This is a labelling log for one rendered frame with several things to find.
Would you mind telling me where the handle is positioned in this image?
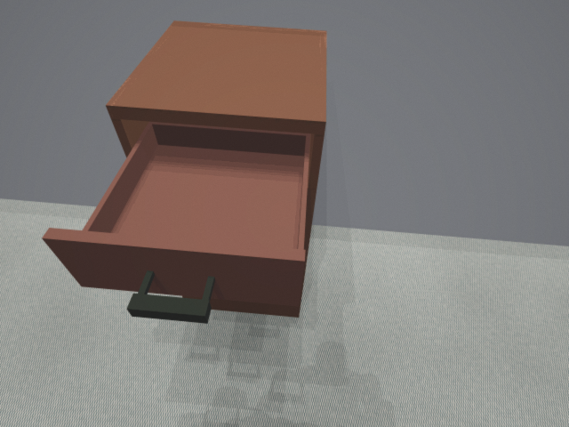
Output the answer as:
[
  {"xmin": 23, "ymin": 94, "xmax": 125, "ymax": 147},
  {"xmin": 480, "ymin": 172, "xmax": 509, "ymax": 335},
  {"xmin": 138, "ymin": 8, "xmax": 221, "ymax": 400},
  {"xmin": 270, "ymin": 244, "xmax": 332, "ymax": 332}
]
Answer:
[{"xmin": 127, "ymin": 270, "xmax": 215, "ymax": 324}]

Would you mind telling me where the drawer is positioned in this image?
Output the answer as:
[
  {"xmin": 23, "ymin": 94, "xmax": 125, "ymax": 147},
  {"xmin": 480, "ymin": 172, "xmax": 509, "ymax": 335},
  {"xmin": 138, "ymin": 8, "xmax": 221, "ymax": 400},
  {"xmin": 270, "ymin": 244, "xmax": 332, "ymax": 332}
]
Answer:
[{"xmin": 42, "ymin": 122, "xmax": 310, "ymax": 307}]

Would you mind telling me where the cabinet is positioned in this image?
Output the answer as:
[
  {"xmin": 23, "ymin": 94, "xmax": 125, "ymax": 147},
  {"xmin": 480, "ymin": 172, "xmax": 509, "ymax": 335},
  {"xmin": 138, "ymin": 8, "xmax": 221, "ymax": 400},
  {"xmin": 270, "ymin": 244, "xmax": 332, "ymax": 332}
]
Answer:
[{"xmin": 106, "ymin": 20, "xmax": 326, "ymax": 318}]

